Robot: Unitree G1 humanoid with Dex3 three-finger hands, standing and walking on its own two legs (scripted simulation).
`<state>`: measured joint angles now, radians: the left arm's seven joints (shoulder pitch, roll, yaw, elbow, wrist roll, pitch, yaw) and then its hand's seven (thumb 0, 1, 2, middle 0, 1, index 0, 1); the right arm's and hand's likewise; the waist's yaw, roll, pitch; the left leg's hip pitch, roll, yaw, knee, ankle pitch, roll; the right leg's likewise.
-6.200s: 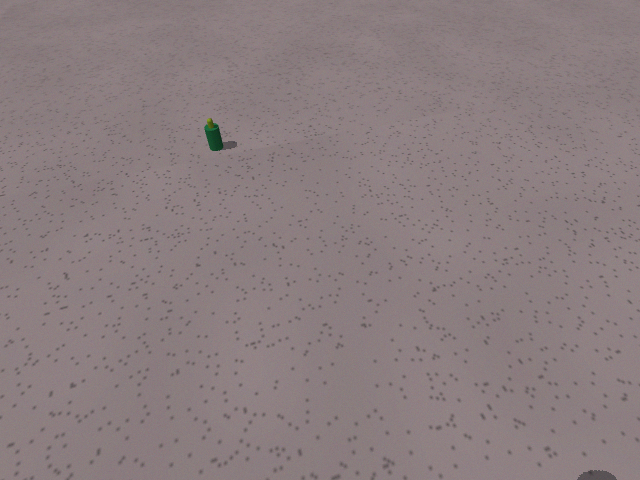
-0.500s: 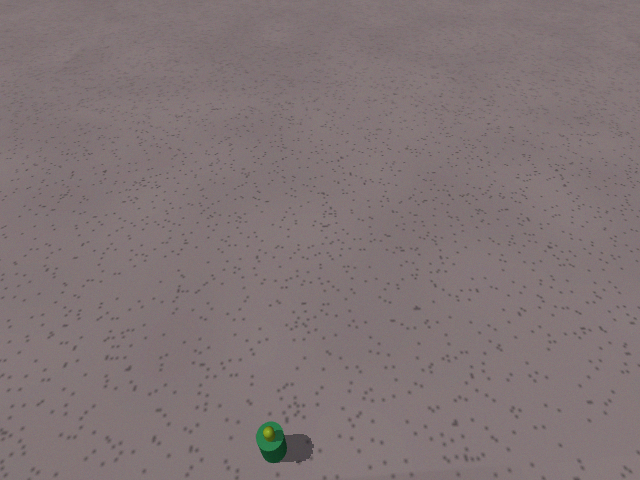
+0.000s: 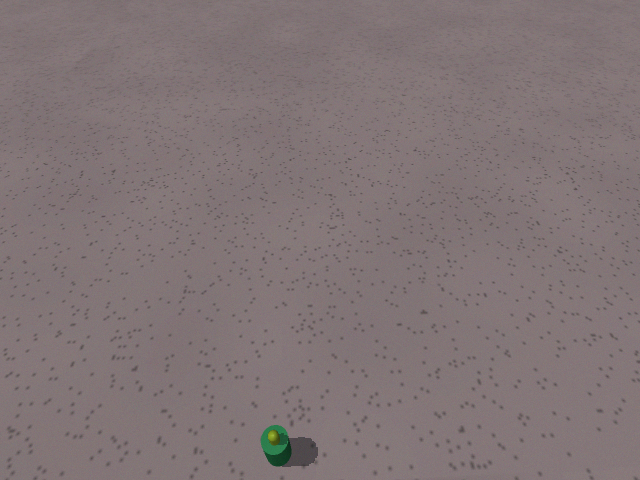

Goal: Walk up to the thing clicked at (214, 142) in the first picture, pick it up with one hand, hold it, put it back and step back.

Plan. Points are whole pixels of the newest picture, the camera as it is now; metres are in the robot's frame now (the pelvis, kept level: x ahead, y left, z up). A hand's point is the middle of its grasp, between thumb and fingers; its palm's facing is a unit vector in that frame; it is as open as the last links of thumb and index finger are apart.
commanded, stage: stand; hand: left
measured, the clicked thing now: (276, 443) +0.36 +0.16 -0.69
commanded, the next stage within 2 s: none
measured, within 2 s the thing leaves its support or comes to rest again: neither
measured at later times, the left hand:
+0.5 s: hand out of the picture +0.07 +0.25 -0.16, palm faces -0.02 -0.94 -0.33, open 7.4 cm
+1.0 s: hand out of the picture +0.06 +0.25 -0.16, palm faces -0.02 -0.94 -0.34, open 7.4 cm
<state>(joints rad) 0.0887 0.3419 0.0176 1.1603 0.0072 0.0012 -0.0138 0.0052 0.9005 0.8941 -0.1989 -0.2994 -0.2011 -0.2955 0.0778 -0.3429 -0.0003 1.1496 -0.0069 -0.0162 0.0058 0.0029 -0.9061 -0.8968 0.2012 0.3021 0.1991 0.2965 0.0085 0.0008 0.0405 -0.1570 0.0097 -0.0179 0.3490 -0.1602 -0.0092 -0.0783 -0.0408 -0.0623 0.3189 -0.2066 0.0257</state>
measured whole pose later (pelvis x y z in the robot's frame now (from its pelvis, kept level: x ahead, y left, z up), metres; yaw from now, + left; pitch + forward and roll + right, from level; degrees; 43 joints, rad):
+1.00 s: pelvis +0.00 +0.00 +0.00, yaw +0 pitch -2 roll +0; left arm 0.11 0.35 0.01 1.14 0.01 0.00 -0.01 0.00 0.90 0.89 -0.20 -0.30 -0.20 -0.30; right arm 0.09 -0.35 0.00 1.15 -0.01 -0.01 0.01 0.00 -0.91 -0.90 0.20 0.30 0.20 0.30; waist 0.00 0.01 0.05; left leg -0.14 0.02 -0.01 0.32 -0.14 -0.02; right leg -0.07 -0.03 -0.06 0.30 -0.19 0.02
